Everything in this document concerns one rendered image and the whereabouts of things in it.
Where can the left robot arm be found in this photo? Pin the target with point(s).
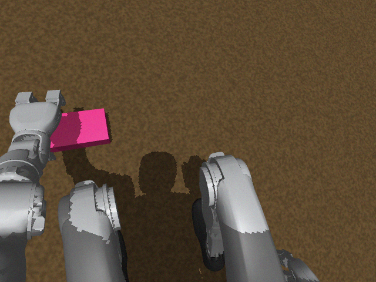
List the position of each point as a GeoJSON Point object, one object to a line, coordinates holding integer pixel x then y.
{"type": "Point", "coordinates": [22, 204]}

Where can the left robot foot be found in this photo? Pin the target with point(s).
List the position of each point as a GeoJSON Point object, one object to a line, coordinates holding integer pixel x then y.
{"type": "Point", "coordinates": [124, 256]}

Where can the left robot hand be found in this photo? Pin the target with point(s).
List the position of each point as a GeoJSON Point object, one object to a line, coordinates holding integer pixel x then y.
{"type": "Point", "coordinates": [30, 114]}

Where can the right robot foot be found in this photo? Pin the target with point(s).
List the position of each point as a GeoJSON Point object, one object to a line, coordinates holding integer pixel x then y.
{"type": "Point", "coordinates": [212, 263]}

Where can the right robot hand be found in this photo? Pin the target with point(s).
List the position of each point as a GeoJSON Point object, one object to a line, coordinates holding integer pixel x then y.
{"type": "Point", "coordinates": [298, 270]}

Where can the carton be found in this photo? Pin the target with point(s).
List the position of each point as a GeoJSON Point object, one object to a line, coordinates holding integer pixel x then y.
{"type": "Point", "coordinates": [80, 129]}

